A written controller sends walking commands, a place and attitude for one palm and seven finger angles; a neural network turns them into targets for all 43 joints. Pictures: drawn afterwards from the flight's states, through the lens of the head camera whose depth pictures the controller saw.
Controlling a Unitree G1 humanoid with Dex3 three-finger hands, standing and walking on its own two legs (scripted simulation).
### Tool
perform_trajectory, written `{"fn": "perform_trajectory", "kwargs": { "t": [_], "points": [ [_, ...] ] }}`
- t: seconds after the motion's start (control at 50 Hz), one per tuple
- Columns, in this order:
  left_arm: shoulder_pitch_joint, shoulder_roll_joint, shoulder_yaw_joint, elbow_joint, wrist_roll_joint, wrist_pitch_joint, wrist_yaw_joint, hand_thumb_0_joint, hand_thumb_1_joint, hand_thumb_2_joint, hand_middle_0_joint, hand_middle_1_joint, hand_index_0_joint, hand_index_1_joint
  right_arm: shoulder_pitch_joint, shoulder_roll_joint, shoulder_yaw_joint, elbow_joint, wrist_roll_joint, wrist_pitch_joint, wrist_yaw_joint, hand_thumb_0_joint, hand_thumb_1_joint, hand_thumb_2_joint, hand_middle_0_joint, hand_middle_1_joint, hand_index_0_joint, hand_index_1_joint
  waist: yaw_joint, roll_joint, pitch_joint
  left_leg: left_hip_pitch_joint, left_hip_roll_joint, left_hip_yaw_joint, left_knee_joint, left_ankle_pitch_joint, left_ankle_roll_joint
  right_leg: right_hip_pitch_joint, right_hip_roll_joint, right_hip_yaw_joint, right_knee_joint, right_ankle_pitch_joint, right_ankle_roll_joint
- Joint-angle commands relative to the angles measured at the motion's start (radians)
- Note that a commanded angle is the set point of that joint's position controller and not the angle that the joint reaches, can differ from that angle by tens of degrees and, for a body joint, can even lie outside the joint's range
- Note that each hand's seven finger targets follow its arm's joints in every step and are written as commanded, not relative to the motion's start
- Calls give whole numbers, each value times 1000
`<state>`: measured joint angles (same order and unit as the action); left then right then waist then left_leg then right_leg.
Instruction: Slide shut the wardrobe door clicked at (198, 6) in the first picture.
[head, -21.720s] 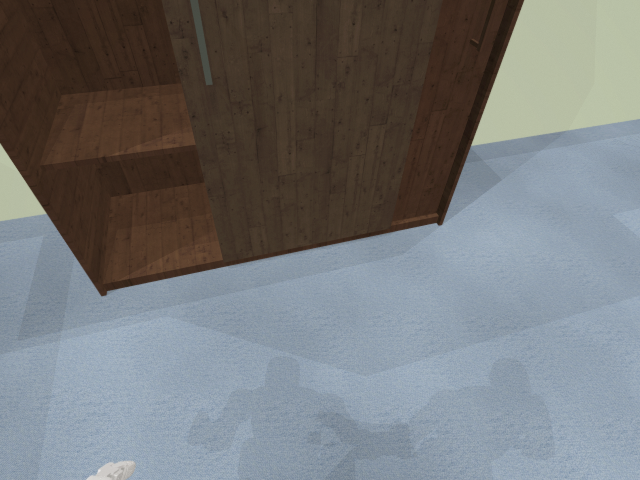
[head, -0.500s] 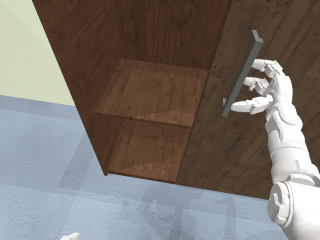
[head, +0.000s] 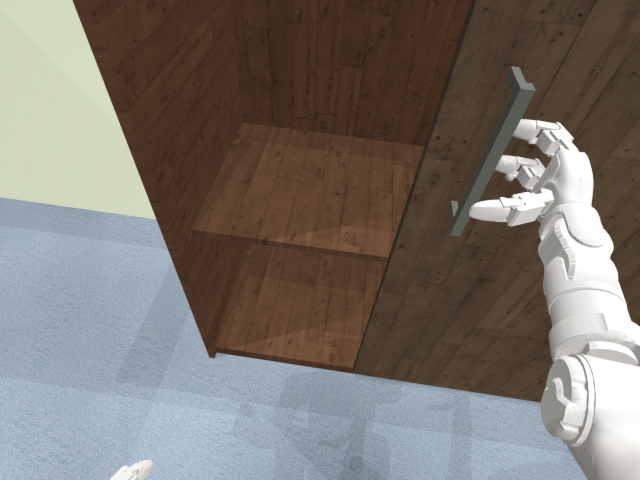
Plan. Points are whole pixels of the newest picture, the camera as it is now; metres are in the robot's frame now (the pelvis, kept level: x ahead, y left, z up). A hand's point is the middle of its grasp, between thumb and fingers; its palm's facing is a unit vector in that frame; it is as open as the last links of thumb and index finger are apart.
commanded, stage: feel for the door with the fingertips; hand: right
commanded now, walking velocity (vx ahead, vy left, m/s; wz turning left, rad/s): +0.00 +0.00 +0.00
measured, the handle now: (481, 162) +0.51 -0.14 +0.16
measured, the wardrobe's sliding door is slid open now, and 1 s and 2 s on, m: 0.45 0.45 0.45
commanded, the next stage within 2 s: slide the fingers in behind the handle in 0.18 s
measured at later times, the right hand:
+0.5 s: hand (509, 179) +0.47 -0.17 +0.17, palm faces +0.04 +1.00 +0.00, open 13.7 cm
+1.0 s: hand (495, 179) +0.46 -0.15 +0.17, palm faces +0.03 +1.00 +0.00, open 14.0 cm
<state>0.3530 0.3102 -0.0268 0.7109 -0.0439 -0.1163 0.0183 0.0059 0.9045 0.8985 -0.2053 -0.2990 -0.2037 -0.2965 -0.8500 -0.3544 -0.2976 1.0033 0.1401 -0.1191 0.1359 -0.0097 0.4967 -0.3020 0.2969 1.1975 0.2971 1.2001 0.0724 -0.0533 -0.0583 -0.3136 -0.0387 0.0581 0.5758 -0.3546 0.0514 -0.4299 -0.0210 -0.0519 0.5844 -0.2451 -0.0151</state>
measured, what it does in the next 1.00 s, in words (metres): stands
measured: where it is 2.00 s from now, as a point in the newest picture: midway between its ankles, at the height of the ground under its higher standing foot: outside the picture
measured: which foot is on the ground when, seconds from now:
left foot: down 0.00-1.00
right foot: down 0.00-1.00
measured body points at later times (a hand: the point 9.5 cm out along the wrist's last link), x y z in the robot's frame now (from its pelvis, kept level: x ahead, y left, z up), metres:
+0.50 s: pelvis -0.01 -0.02 +0.00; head +0.02 +0.00 +0.45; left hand +0.03 +0.25 -0.13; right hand +0.46 -0.22 +0.17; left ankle -0.04 +0.08 -0.73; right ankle +0.03 -0.11 -0.73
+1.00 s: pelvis -0.01 -0.02 +0.00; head +0.02 -0.01 +0.45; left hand +0.07 +0.24 -0.12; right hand +0.45 -0.20 +0.17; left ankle -0.04 +0.08 -0.73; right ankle +0.03 -0.11 -0.73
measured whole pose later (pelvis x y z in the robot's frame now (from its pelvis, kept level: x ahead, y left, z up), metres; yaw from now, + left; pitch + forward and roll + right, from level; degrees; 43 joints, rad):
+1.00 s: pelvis -0.01 -0.02 +0.00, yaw +0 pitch +6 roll +1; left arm 0.34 0.29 -0.03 0.71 -0.03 -0.15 0.00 0.01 0.90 0.90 -0.21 -0.30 -0.20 -0.30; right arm -0.86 -0.27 -0.25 0.97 0.12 -0.15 0.05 -0.01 0.50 -0.30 0.30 1.20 0.30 1.20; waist 0.08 -0.05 -0.06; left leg -0.35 -0.02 0.05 0.60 -0.35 0.03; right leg -0.46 -0.01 -0.06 0.61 -0.25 -0.04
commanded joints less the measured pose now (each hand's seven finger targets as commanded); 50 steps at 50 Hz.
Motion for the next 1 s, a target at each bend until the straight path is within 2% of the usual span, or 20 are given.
{"fn": "perform_trajectory", "kwargs": {
  "t": [0.0, 0.04, 0.06, 0.08, 0.12, 0.2, 0.28, 0.36, 0.4, 0.44, 0.46, 0.5, 0.56, 0.64, 0.74, 0.86, 0.88, 0.94, 0.96, 0.98],
  "points": [
    [47, 128, 48, -89, -1, -40, 12, 0, 900, 900, -200, -300, -200, -300, -539, -254, -42, -195, 9, -70, 5, 0, 500, -300, 300, 1200, 300, 1200, 35, 72, -276, -16, 31, -93, -88, 469, -58, 213, 38, 43, 2, 169, -49],
    [49, 128, 46, -93, 2, -41, 13, 0, 900, 900, -200, -300, -200, -300, -561, -287, -56, -213, 2, -92, 2, 0, 500, -300, 300, 1200, 300, 1200, 36, 51, -310, -9, 30, -94, -82, 464, -53, 227, 37, 47, 5, 181, -48],
    [49, 130, 47, -94, 1, -41, 12, 0, 900, 900, -200, -300, -200, -300, -567, -311, -65, -227, 0, -106, -2, 0, 500, -300, 300, 1200, 300, 1200, 28, 80, -333, 8, 31, -100, -78, 494, -59, 226, 36, 48, 13, 194, -50],
    [47, 123, 46, -95, 4, -42, 12, 0, 900, 900, -200, -300, -200, -300, -592, -288, -47, -251, -2, -118, -1, 0, 500, -300, 300, 1200, 300, 1200, 37, 20, -351, 7, 29, -97, -73, 493, -53, 248, 39, 48, 10, 202, -47],
    [56, 127, 49, -91, 4, -46, 11, 0, 900, 900, -200, -300, -200, -300, -593, -281, -45, -236, -5, -130, 1, 0, 500, -300, 300, 1200, 300, 1200, 39, 20, -364, -19, 20, -81, -69, 469, -45, 286, 33, 56, 12, 220, -44],
    [67, 138, 46, -73, 3, -49, 14, 0, 900, 900, -200, -300, -200, -300, -627, -293, -55, -155, 2, -123, -1, 0, 500, -300, 300, 1200, 300, 1200, 58, 83, -298, -56, 15, -80, -83, 408, -49, 241, 28, 61, 6, 168, -47],
    [77, 136, 48, -63, 7, -58, 11, 0, 900, 900, -200, -300, -200, -300, -668, -264, -30, -165, -4, -130, -5, 0, 500, -300, 300, 1200, 300, 1200, 62, -12, -335, -101, 10, -68, -78, 362, -38, 300, 24, 74, 9, 186, -39],
    [82, 142, 52, -72, 12, -65, 2, 0, 900, 900, -200, -300, -200, -300, -593, -262, -48, -160, 9, -140, -9, 0, 500, -300, 300, 1200, 300, 1200, 40, 51, -362, -86, 3, -57, -71, 381, -31, 308, 21, 83, 11, 224, -38],
    [78, 134, 51, -74, 12, -68, -1, 0, 900, 900, -200, -300, -200, -300, -600, -222, -26, -185, 8, -146, -10, 0, 500, -300, 300, 1200, 300, 1200, 48, 19, -350, -104, 1, -51, -69, 352, -31, 321, 17, 85, 3, 206, -34],
    [79, 135, 52, -74, 12, -69, -3, 0, 900, 900, -200, -300, -200, -300, -584, -225, -29, -180, 6, -147, -12, 0, 500, -300, 300, 1200, 300, 1200, 44, 26, -331, -117, 0, -50, -71, 329, -30, 316, 12, 87, -2, 192, -33],
    [77, 143, 53, -76, 12, -66, -3, 0, 900, 900, -200, -300, -200, -300, -546, -259, -60, -162, 6, -145, -19, 0, 500, -300, 300, 1200, 300, 1200, 29, 68, -324, -102, -1, -51, -72, 334, -28, 292, 14, 85, 3, 195, -37],
    [71, 134, 52, -82, 12, -67, -6, 0, 900, 900, -200, -300, -200, -300, -550, -226, -34, -191, -3, -147, -24, 0, 500, -300, 300, 1200, 300, 1200, 32, 14, -321, -117, -1, -47, -66, 315, -26, 311, 13, 86, -5, 186, -32],
    [63, 137, 52, -91, 12, -66, -8, 0, 900, 900, -200, -300, -200, -300, -516, -240, -43, -199, -8, -139, -33, 0, 500, -300, 300, 1200, 300, 1200, 21, 46, -305, -114, 0, -46, -70, 292, -25, 287, 10, 89, -8, 170, -34],
    [53, 130, 56, -107, 10, -67, -9, 0, 900, 900, -200, -300, -200, -300, -458, -208, -38, -248, -2, -119, -37, 0, 500, -300, 300, 1200, 300, 1200, 9, 25, -330, -102, -1, -41, -64, 307, -23, 317, 6, 88, -12, 191, -27],
    [40, 123, 54, -99, 4, -64, -7, 0, 900, 900, -200, -300, -200, -300, -509, -139, 23, -259, 1, -96, -48, 0, 500, -300, 300, 1200, 300, 1200, 34, 30, -255, -144, -2, -39, -77, 266, -27, 299, 3, 88, -17, 148, -28],
    [33, 124, 55, -94, 7, -77, -6, 0, 900, 900, -200, -300, -200, -300, -543, -136, 30, -309, -1, -110, -79, 0, 500, -300, 300, 1200, 300, 1200, 24, 33, -335, -128, -1, -41, -69, 279, -23, 352, 5, 101, -8, 188, -25],
    [32, 116, 54, -90, 9, -78, -7, 0, 900, 900, -200, -300, -200, -300, -543, -107, 45, -300, -4, -108, -82, 0, 500, -300, 300, 1200, 300, 1200, 34, -5, -337, -140, -1, -40, -67, 277, -24, 365, 6, 98, -9, 185, -22],
    [40, 119, 52, -80, 9, -75, -9, 0, 900, 900, -200, -300, -200, -300, -524, -112, 32, -228, -5, -91, -90, 0, 500, -300, 300, 1200, 300, 1200, 34, 70, -295, -135, -1, -38, -67, 285, -27, 313, 8, 95, -9, 174, -25],
    [39, 124, 53, -80, 10, -70, -8, 0, 900, 900, -200, -300, -200, -300, -506, -150, -4, -203, -8, -87, -94, 0, 500, -300, 300, 1200, 300, 1200, 26, 116, -291, -110, 0, -45, -71, 308, -29, 281, 11, 86, -5, 175, -31],
    [36, 119, 49, -86, 9, -68, -9, 0, 900, 900, -200, -300, -200, -300, -507, -137, 9, -202, -8, -83, -92, 0, 500, -300, 300, 1200, 300, 1200, 26, 90, -286, -99, 3, -49, -67, 319, -30, 264, 16, 79, -9, 170, -32]
  ]
}}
